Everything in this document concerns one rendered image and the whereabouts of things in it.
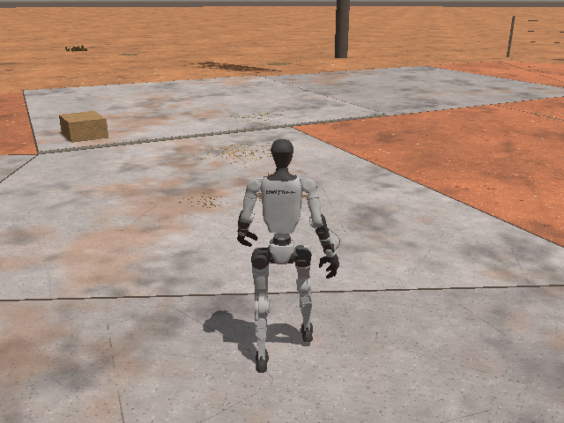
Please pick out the robot left forearm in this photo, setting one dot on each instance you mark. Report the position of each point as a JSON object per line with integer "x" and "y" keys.
{"x": 242, "y": 227}

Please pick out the left robot hand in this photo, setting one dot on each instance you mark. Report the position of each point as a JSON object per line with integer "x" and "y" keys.
{"x": 244, "y": 242}

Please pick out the left robot upper arm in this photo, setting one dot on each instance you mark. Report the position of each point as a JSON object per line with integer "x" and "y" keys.
{"x": 249, "y": 200}

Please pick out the robot right forearm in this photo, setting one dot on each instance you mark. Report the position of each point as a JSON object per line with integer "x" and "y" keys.
{"x": 325, "y": 239}

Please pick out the right robot hand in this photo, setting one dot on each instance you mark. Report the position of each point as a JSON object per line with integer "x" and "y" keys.
{"x": 334, "y": 264}

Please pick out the robot foot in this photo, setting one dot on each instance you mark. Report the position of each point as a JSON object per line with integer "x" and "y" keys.
{"x": 307, "y": 334}
{"x": 261, "y": 365}

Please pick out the robot right foot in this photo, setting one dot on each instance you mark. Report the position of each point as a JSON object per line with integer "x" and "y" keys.
{"x": 307, "y": 334}

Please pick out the robot left foot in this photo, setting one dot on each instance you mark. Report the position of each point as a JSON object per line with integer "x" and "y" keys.
{"x": 261, "y": 365}

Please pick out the right robot upper arm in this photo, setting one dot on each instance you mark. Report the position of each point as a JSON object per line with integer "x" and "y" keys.
{"x": 314, "y": 204}

